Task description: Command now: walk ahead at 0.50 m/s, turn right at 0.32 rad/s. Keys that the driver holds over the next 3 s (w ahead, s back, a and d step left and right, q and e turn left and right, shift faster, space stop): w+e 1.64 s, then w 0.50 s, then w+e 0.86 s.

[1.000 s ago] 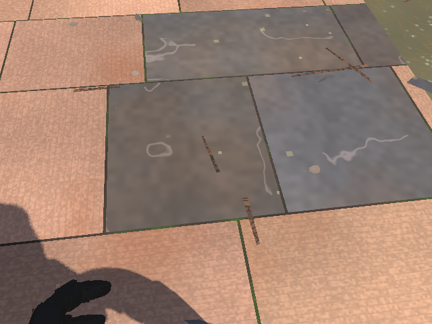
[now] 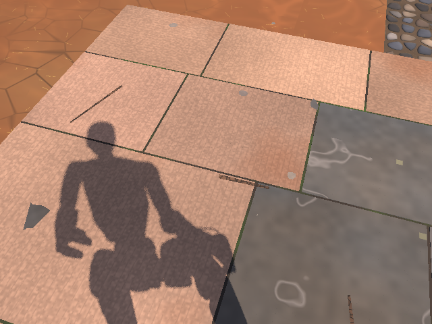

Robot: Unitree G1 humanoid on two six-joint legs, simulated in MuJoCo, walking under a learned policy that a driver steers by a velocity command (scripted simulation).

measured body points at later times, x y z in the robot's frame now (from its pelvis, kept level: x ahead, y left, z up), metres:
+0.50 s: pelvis +0.28 -0.08 +0.00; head +0.31 -0.10 +0.45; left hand +0.44 +0.17 -0.11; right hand +0.40 -0.38 -0.09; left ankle +0.44 +0.07 -0.68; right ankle +0.25 -0.15 -0.75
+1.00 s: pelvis +0.54 -0.12 +0.00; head +0.57 -0.13 +0.45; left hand +0.85 +0.00 -0.09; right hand +0.42 -0.38 -0.12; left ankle +0.57 -0.01 -0.75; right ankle +0.54 -0.31 -0.67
